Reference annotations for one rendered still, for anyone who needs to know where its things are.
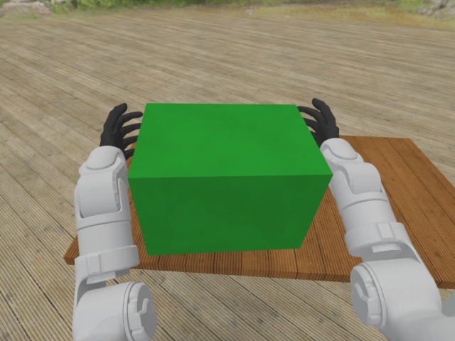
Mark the robot right hand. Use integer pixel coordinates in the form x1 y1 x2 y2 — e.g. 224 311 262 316
297 98 339 149

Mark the robot right forearm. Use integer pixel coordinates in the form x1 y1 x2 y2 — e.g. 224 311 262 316
320 138 442 310

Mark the robot left upper arm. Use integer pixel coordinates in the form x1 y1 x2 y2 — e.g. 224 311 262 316
73 281 157 341

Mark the robot left forearm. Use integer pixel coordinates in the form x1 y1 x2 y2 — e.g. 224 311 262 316
72 146 140 341

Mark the table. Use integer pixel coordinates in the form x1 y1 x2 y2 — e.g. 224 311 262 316
63 135 455 317

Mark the robot right upper arm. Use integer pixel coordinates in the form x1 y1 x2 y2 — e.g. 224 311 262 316
350 258 455 341

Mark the carton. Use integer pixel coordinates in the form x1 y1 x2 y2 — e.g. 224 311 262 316
127 103 333 256

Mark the robot left hand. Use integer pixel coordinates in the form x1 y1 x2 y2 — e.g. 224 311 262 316
100 103 143 160

